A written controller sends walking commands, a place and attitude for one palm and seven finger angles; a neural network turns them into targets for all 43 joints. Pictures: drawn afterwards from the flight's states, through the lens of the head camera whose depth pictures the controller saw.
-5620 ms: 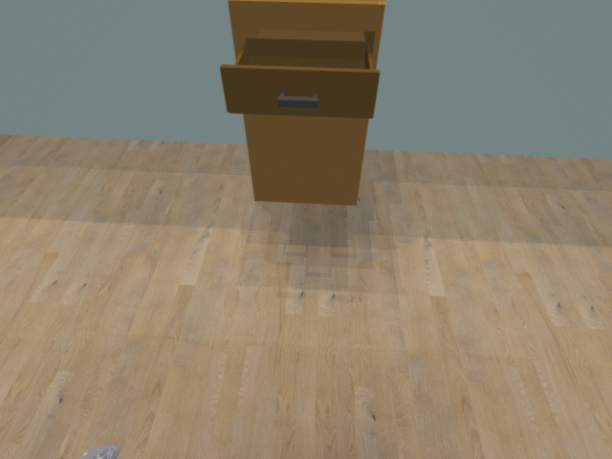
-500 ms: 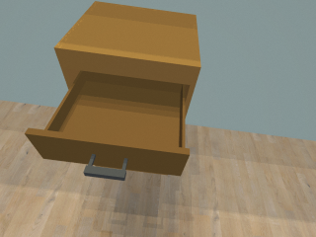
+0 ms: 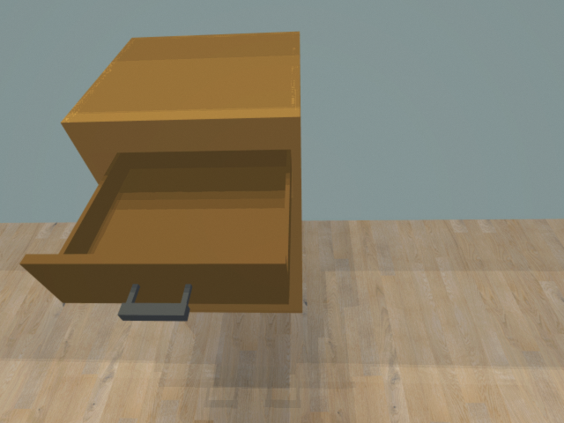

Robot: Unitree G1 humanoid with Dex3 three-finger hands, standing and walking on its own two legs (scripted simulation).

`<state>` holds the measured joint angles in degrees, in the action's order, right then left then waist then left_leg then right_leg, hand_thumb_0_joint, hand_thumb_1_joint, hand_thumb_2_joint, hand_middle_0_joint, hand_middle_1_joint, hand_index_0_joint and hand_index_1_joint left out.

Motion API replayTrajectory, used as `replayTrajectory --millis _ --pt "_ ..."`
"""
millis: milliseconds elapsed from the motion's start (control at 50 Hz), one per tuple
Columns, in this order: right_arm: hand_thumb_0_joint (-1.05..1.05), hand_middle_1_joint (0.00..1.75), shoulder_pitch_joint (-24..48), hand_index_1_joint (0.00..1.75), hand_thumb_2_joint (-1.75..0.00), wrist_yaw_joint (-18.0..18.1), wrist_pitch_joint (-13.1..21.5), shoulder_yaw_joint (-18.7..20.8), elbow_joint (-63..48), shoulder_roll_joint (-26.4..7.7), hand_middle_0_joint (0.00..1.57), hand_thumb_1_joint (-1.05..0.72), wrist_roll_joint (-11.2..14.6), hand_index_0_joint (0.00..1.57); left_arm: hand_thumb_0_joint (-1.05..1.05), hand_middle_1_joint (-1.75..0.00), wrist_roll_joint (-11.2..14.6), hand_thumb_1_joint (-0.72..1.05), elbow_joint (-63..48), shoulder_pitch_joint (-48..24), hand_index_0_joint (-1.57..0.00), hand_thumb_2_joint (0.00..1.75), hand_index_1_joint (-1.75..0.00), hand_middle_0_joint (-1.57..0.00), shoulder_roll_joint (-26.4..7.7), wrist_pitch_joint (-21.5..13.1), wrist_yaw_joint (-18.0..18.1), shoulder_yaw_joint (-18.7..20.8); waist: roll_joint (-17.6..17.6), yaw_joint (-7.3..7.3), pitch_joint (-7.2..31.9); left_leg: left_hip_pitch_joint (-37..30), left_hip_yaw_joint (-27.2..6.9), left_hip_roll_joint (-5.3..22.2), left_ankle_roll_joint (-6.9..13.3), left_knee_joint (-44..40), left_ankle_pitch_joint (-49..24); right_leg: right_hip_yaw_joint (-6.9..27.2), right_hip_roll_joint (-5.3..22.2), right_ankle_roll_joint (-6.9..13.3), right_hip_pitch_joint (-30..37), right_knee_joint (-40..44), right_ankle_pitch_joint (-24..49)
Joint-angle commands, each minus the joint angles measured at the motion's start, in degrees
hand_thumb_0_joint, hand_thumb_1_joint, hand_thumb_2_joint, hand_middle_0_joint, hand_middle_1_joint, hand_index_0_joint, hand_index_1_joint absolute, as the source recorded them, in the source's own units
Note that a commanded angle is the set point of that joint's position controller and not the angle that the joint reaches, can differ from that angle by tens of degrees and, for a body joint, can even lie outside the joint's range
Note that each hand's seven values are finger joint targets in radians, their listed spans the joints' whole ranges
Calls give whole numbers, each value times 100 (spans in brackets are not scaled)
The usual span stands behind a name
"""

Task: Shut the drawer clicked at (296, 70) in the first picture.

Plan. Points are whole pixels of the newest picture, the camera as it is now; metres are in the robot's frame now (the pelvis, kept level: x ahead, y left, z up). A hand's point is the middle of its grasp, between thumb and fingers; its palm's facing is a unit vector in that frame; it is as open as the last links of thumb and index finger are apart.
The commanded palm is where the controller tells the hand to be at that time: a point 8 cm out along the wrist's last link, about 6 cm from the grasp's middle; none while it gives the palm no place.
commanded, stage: come to a stop and stand still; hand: left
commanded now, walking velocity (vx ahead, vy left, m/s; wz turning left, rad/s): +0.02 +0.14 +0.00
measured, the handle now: (157, 300) +0.32 +0.25 -0.06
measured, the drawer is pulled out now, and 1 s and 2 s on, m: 0.29 0.29 0.29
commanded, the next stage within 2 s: look again from close up in 0.82 s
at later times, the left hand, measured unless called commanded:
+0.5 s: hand out of the picture +0.00 +0.25 -0.19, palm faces +0.05 -0.98 -0.21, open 7.4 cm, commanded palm none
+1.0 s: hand out of the picture -0.02 +0.25 -0.19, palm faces +0.03 -0.98 -0.19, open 7.4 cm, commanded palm none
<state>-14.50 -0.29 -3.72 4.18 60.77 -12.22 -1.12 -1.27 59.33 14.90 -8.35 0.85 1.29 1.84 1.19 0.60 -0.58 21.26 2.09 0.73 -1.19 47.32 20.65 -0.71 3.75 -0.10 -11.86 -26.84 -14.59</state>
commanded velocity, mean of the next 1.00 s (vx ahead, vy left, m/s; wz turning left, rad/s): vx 0.00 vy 0.00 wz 0.00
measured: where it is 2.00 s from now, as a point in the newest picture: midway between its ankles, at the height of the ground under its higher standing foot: outside the picture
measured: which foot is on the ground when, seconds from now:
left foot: up 0.00-0.22, down 0.24-1.00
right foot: down 0.00-1.00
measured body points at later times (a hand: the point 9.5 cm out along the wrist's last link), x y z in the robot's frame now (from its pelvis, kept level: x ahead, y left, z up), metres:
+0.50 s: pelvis -0.03 +0.07 -0.01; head -0.03 +0.08 +0.44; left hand -0.01 +0.31 -0.17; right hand +0.05 -0.17 -0.15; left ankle -0.04 +0.15 -0.74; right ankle +0.00 -0.12 -0.74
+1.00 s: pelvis -0.01 +0.08 -0.01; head -0.01 +0.09 +0.44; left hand -0.02 +0.30 -0.17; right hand -0.01 -0.15 -0.16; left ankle -0.04 +0.15 -0.74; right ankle +0.00 -0.12 -0.74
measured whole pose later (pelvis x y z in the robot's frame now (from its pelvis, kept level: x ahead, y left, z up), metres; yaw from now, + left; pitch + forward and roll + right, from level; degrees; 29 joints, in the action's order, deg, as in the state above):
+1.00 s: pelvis -0.01 +0.08 -0.01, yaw +0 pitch -3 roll +0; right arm -17.7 0.7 0.0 -0.8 61.3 -8.5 -0.4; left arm -0.5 60.8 18.6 -9.7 0.5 2.2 -0.5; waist -1.4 0.1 -2.8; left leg 7.2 5.0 -1.6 3.1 27.9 18.2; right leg 0.5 7.1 -4.9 -10.3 -26.1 -13.1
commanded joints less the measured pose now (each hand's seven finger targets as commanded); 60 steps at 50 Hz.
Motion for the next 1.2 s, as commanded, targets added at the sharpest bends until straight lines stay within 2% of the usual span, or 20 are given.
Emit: replayTrajectory --millis 0,60,100,120,140,160,180,200,220,240,260,280,300,340,400,420,560,660,960,1180 --pt "0 30 84 30 -90 16 191 -1 -441 -292 20 -90 16 20 0 -30 -31 90 -290 234 -20 90 -30 -20 -1237 -156 126 323 -1052 197 -194 529 -148 63 -125 189 103 1092 1446 871 425 1086 1397" --pt "0 30 197 30 -90 56 224 -40 -543 -197 20 -90 59 20 0 -30 -50 90 -188 431 -20 90 -30 -20 -1296 -143 143 358 -1115 323 46 314 -34 17 -153 -522 433 1080 1491 996 837 808 2317" --pt "0 30 62 30 -90 87 255 -73 -505 -139 20 -90 77 20 0 -30 -48 90 -140 350 -20 90 -30 -20 -1305 -123 149 365 -1276 246 204 -82 24 -33 -137 -1214 244 1017 1377 927 824 634 2544" --pt "0 30 -140 30 -90 110 270 -84 -423 -122 20 -90 81 20 0 -30 -23 90 -127 223 -20 90 -30 -20 -1285 -108 148 353 -1279 146 245 -516 61 -44 -124 -1707 -116 913 1272 814 601 551 2259" --pt "0 30 -84 30 -90 82 391 -106 -765 -386 20 -90 50 20 0 -30 -57 90 -97 496 -20 90 -30 -20 -1300 -247 345 165 -885 -49 433 -715 234 -162 -138 -1360 -103 1159 1188 543 638 -74 4022" --pt "0 30 -385 30 -90 76 395 -133 -760 -322 20 -90 62 20 0 -30 8 90 -298 -17 -20 90 -30 -20 -1276 -220 293 150 -260 -341 272 -845 54 55 -52 -2113 -546 590 1036 457 396 -415 3450" --pt "0 30 -545 30 -90 83 454 -168 -722 -379 20 -90 6 20 0 -30 68 90 -417 108 -20 90 -30 -20 -1057 -176 261 49 261 -187 621 -939 -239 414 154 -2173 -1493 302 593 267 388 -838 2327" --pt "0 30 -424 30 -90 122 438 -159 -772 -580 20 -90 -15 20 0 -30 80 90 -395 231 -20 90 -30 -20 -882 -153 240 27 200 -46 774 -861 -460 723 287 -1856 -2360 10 422 172 345 -657 1489" --pt "0 30 -315 30 -90 130 390 -164 -889 -599 20 -90 -16 20 0 -30 51 90 -408 374 -20 90 -30 -20 -847 -154 249 56 -578 36 633 -742 -319 754 300 -1616 -2041 70 423 192 194 -351 1254" --pt "0 30 -357 30 -90 134 376 -178 -860 -573 20 -90 2 20 0 -30 36 90 -392 256 -20 90 -30 -20 -883 -205 231 37 -995 -105 438 -696 -236 559 214 -1512 -1906 178 470 232 57 -310 1632" --pt "0 30 -388 30 -90 107 392 -194 -808 -522 20 -90 6 20 0 -30 22 90 -429 114 -20 90 -30 -20 -958 -131 212 24 71 -148 348 -826 -241 509 153 -1770 -2127 157 475 246 -34 -492 1360" --pt "0 30 -293 30 -90 97 406 -216 -806 -535 20 -90 10 20 0 -30 21 90 -484 34 -20 90 -30 -20 -949 -87 196 9 612 -126 25 -597 -493 629 215 -2027 -2419 -25 242 164 -82 -623 742" --pt "0 30 -138 30 -90 102 399 -244 -831 -589 20 -90 12 20 0 -30 24 90 -474 84 -20 90 -30 -20 -863 -58 181 -27 721 -36 -250 -313 -595 694 310 -2238 -2208 -113 74 99 -57 -524 118" --pt "0 30 32 30 -90 92 389 -275 -915 -572 20 -90 21 20 0 -30 19 90 -444 228 -20 90 -30 -20 -826 -40 145 -66 242 15 -522 -53 -600 539 325 -2435 -921 -15 74 113 -71 -185 -181" --pt "0 30 -47 30 -90 77 395 -254 -916 -566 20 -90 21 20 0 -30 2 90 -508 226 -20 90 -30 -20 -842 -43 115 -79 -71 -47 -546 -145 -609 480 307 -2647 -220 89 132 107 -165 -12 -230" --pt "0 30 -55 30 -90 70 410 -263 -903 -586 20 -90 21 20 0 -30 2 90 -518 265 -20 90 -30 -20 -830 -48 110 -90 -7 -49 -498 -211 -631 470 313 -2715 -161 95 144 100 -167 1 -197" --pt "0 30 -125 30 -90 94 475 -302 -775 -579 20 -90 44 20 0 -30 3 90 -456 463 -20 90 -30 -20 -774 -64 93 -135 311 -13 -402 -506 -675 549 329 -2958 -811 1 146 41 41 49 277" --pt "0 30 -262 30 -90 117 503 -325 -619 -531 20 -90 66 20 0 -30 22 90 -347 545 -20 90 -30 -20 -743 -91 105 -141 85 -29 -307 -767 -548 523 309 -2810 -1573 7 227 16 167 126 617" --pt "0 30 -531 30 -90 151 521 -351 -152 -376 20 -90 96 20 0 -30 53 90 -38 670 -20 90 -30 -20 -619 -129 137 -141 -49 -39 -338 -1002 -375 474 318 -2734 -1947 26 301 -16 300 173 1056" --pt "0 30 -504 30 -90 152 496 -338 -37 -258 20 -90 99 20 0 -30 42 90 8 636 -20 90 -30 -20 -538 -130 145 -114 -159 -28 -579 -904 -313 420 309 -2747 -1428 75 305 -26 166 298 900"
